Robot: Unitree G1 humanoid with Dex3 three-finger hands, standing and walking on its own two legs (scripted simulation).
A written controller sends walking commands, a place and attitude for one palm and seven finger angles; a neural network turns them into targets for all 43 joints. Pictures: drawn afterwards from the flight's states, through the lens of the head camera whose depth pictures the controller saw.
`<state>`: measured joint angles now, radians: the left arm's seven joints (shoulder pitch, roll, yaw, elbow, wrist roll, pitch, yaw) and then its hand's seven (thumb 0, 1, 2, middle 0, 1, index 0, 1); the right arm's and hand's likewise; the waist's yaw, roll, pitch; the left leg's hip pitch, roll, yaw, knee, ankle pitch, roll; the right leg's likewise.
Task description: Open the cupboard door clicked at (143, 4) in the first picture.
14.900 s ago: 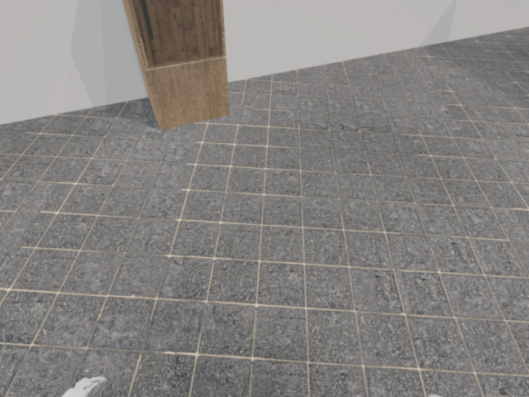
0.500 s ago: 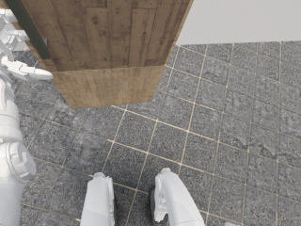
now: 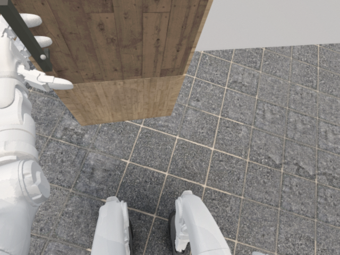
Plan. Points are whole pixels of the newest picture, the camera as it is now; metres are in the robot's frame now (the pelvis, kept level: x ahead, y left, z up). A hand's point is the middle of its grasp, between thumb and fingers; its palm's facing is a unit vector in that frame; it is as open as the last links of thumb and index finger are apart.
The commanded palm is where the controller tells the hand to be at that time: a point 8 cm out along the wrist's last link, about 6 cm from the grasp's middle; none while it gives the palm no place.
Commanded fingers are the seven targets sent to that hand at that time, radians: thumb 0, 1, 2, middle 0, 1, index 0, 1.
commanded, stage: slide the fingers in behind the handle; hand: left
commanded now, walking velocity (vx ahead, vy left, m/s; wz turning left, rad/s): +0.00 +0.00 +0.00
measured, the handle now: (29, 33) +0.58 +0.25 +0.05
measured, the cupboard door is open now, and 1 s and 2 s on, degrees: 0 0 32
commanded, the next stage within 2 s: close the thumb around the handle in 0.34 s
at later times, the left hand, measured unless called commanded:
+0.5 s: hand (38, 58) +0.53 +0.23 +0.04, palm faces +0.10 -0.99 -0.02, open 13.9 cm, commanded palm +0.51 +0.26 +0.04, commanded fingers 0.00 -0.28 0.40 -0.32 -1.22 -0.32 -1.22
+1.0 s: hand (38, 58) +0.53 +0.23 +0.03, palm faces +0.11 -0.99 -0.03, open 6.4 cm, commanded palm +0.51 +0.26 +0.04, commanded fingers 0.00 0.90 0.90 -0.40 -1.35 -0.40 -1.35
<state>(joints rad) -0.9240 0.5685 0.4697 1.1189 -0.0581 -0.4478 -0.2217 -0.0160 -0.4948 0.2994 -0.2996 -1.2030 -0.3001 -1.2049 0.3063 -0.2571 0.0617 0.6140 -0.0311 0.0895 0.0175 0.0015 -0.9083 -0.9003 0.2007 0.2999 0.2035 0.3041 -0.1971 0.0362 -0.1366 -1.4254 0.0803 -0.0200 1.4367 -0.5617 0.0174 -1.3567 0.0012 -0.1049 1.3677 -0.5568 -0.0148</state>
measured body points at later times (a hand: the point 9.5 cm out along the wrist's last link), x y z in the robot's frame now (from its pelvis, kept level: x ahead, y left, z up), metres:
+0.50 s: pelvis +0.00 +0.00 +0.00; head +0.19 +0.04 +0.41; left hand +0.52 +0.29 +0.04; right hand +0.03 -0.26 -0.11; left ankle +0.04 +0.11 -0.58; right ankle +0.04 -0.12 -0.58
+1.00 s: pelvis +0.00 +0.01 +0.00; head +0.19 +0.05 +0.41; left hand +0.52 +0.29 +0.04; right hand +0.02 -0.25 -0.11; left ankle +0.04 +0.11 -0.58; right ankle +0.04 -0.12 -0.58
